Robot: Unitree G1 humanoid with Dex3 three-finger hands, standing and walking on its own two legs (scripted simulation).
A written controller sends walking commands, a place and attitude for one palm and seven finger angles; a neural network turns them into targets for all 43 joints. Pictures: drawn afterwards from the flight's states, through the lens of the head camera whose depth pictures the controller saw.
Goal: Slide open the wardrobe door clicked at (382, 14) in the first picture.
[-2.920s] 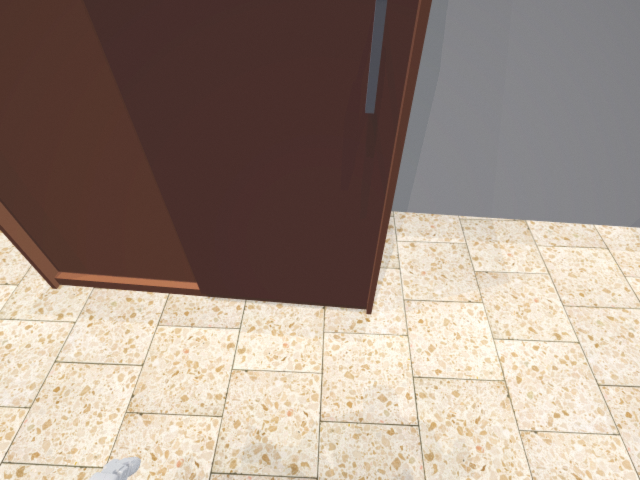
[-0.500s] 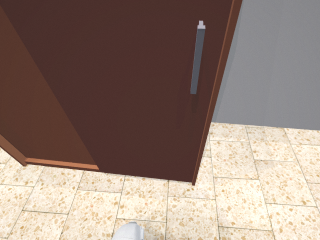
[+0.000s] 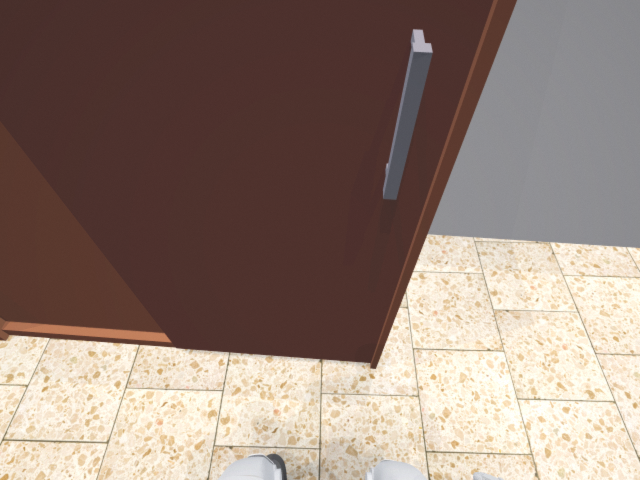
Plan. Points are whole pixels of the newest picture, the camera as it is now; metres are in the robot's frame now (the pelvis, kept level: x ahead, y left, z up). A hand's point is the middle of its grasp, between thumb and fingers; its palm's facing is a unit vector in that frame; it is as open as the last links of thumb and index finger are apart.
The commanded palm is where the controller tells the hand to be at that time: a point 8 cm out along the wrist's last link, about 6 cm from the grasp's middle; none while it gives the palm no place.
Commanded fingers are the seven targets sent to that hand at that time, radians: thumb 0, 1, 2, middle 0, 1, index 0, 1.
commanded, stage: come to a stop and stand still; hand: right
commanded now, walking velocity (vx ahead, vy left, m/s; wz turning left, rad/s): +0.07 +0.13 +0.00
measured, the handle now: (402, 124) +0.48 -0.06 +0.18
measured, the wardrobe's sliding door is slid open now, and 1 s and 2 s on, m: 0.00 0.00 0.00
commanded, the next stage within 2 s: look again from close up in 1.08 s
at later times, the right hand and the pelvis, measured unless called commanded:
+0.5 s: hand out of the picture -0.04 -0.21 -0.16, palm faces -0.02 +0.99 -0.17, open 7.4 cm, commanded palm none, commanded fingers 0.00 -0.90 -0.90 0.20 0.30 0.20 0.30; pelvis -0.03 -0.03 +0.02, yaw +2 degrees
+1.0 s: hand out of the picture -0.04 -0.13 -0.16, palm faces +0.03 +0.99 -0.17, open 7.3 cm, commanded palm none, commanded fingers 0.00 -0.90 -0.90 0.20 0.30 0.20 0.30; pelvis -0.03 +0.03 +0.02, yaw +1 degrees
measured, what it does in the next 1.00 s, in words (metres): steps on the spot: right foot, then left foot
